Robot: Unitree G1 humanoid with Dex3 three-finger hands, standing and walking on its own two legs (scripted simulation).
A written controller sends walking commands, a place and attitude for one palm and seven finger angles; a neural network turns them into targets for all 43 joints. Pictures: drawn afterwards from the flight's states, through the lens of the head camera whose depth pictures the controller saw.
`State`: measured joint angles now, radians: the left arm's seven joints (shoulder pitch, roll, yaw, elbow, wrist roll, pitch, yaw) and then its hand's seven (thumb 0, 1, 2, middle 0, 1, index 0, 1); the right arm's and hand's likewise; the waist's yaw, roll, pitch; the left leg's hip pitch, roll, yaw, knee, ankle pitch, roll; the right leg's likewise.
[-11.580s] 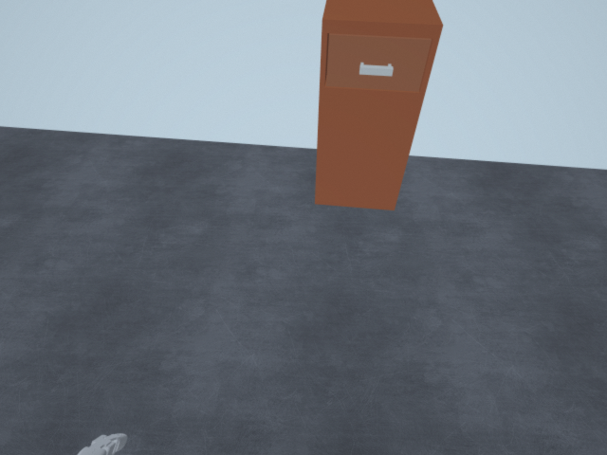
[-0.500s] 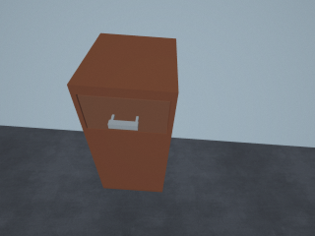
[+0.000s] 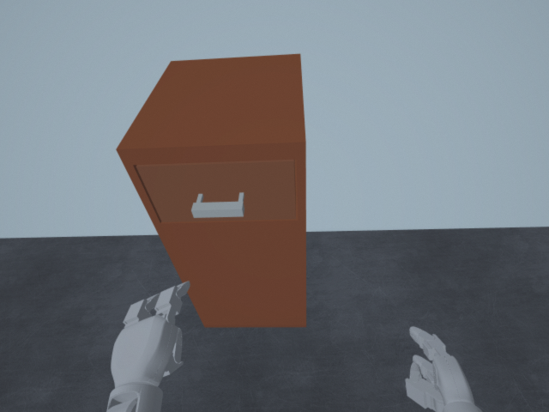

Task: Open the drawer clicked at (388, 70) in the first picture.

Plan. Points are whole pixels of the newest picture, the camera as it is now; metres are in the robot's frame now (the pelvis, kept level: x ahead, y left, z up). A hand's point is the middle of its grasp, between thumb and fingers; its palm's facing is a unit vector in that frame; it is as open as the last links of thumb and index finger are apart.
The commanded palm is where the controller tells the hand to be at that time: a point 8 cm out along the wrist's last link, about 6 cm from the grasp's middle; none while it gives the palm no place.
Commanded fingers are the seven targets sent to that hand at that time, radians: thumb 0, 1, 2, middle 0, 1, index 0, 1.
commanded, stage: raise the hand with hooked fingers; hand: left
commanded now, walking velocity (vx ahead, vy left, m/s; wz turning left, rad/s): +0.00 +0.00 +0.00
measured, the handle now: (219, 203) +0.56 +0.17 -0.04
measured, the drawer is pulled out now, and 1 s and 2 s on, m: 0.00 0.00 0.00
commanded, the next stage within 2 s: move the hooked fingers above the handle in 1.56 s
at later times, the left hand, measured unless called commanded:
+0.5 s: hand (167, 315) +0.26 +0.19 +0.01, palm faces -0.02 -0.17 -0.99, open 11.0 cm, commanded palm +0.24 +0.21 +0.08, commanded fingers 0.00 -0.10 0.47 -0.27 -0.94 -0.27 -0.94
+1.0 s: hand (148, 242) +0.35 +0.22 +0.08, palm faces +0.09 -0.09 -0.99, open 13.6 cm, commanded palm +0.32 +0.23 +0.14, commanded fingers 0.00 -0.50 0.30 -0.30 -1.20 -0.30 -1.20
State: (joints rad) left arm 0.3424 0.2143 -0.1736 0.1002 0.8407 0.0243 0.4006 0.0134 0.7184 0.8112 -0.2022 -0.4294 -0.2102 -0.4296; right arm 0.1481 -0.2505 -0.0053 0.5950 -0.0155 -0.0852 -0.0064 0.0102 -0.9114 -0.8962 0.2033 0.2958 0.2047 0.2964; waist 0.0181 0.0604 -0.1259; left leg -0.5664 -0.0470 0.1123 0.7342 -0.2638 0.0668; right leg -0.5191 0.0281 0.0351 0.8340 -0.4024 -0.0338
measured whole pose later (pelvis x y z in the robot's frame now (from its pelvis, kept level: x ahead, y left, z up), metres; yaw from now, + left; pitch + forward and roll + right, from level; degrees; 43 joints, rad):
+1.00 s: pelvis +0.07 -0.01 +0.02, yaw +2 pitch +6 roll +1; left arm 0.07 0.44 -0.09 -0.02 0.96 0.07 0.21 0.00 -0.43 0.33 -0.31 -1.16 -0.32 -1.16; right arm 0.08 -0.25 -0.01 0.58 -0.01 0.16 -0.02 0.01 -0.91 -0.90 0.20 0.30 0.20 0.30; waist 0.06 0.06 -0.08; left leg -0.42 -0.04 0.05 0.64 -0.31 0.05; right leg -0.33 0.05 0.00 0.65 -0.42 -0.06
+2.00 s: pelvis +0.03 +0.00 +0.02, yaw +3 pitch +5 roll +0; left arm -0.26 0.41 -0.17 0.28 0.98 0.03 0.18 0.00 -0.49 0.30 -0.32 -1.20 -0.33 -1.20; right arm 0.15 -0.24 -0.01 0.62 0.02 0.15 -0.02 0.01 -0.91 -0.90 0.20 0.30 0.20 0.30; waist 0.05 0.06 -0.05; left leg -0.44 -0.06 0.04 0.59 -0.23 0.07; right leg -0.35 0.03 -0.01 0.62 -0.35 -0.04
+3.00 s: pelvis +0.06 -0.03 +0.01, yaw +3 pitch +14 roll +0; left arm -0.59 0.36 -0.16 0.83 1.03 0.06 0.29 0.00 -0.49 0.30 -0.31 -1.20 -0.32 -1.20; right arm 0.26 -0.24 -0.06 0.67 0.02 0.18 -0.02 0.00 -0.91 -0.90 0.20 0.30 0.20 0.30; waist -0.05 0.05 -0.14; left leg -0.65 -0.02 0.02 0.73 -0.32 0.03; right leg -0.55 0.07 -0.03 0.74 -0.43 -0.07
